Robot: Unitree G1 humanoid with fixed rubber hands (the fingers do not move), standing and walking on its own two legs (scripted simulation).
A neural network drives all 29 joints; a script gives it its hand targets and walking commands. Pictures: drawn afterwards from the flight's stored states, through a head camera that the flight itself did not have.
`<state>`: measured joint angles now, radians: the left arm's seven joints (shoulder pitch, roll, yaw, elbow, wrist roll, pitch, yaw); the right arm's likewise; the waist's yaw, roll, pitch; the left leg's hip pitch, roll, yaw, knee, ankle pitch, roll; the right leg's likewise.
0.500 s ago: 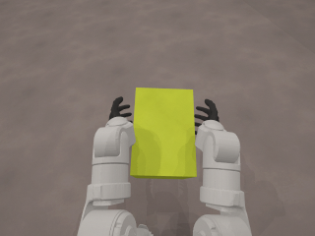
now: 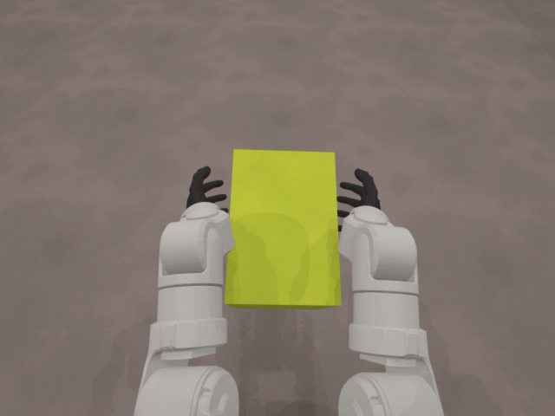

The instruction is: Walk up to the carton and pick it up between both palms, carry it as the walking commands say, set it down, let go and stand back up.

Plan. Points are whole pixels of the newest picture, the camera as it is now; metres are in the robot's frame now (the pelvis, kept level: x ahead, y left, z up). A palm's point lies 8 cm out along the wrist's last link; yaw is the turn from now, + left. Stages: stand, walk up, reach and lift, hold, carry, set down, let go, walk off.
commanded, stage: carry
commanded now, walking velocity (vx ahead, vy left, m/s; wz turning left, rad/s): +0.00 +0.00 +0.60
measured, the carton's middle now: (280, 238) +0.40 -0.02 +0.01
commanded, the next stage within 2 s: none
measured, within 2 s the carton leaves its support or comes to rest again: neither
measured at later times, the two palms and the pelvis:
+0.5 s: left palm (119, 192) +0.43 +0.21 +0.10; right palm (266, 164) +0.48 +0.00 +0.10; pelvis +0.09 +0.02 +0.01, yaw +13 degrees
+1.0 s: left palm (103, 137) +0.53 +0.25 +0.12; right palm (237, 116) +0.60 +0.04 +0.10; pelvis +0.22 +0.04 +0.02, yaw +20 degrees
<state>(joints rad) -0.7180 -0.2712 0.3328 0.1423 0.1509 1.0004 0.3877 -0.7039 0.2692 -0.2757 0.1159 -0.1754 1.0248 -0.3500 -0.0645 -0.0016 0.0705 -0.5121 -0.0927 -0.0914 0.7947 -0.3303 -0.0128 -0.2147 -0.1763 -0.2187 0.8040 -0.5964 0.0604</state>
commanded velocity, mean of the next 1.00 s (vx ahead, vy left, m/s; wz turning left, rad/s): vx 0.02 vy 0.00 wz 0.18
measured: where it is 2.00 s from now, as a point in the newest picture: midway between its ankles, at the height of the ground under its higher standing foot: (224, 262)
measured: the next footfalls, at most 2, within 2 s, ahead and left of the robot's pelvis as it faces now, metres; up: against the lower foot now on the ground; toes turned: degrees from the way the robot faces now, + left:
right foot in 0.22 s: +0.01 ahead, -0.14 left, +0.00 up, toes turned -1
right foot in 0.66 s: +0.23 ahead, -0.06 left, +0.00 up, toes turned +17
